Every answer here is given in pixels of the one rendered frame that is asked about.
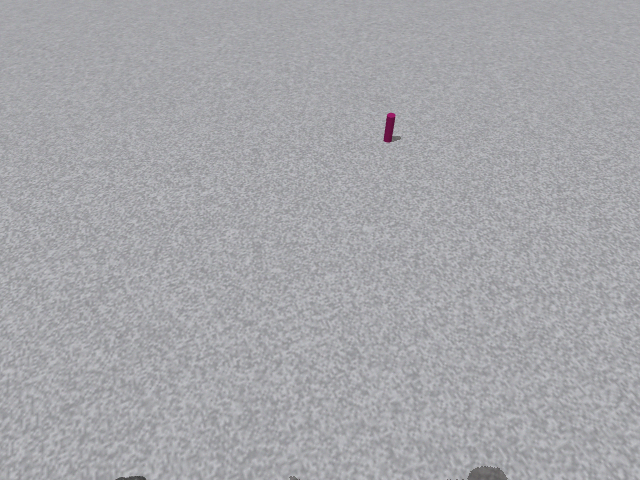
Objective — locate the can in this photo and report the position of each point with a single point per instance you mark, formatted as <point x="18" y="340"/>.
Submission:
<point x="389" y="127"/>

